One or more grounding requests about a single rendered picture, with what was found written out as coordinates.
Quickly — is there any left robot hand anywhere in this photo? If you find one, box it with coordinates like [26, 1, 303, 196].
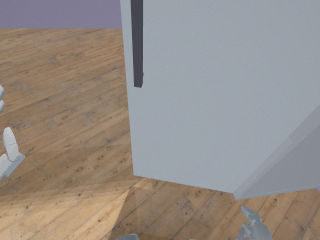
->
[0, 85, 25, 181]

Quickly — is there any fridge door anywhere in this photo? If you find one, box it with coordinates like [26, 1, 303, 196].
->
[120, 0, 320, 193]

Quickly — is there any right robot hand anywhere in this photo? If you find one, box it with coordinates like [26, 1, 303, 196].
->
[236, 205, 273, 240]

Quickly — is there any handle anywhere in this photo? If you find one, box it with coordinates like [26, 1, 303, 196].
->
[130, 0, 144, 88]

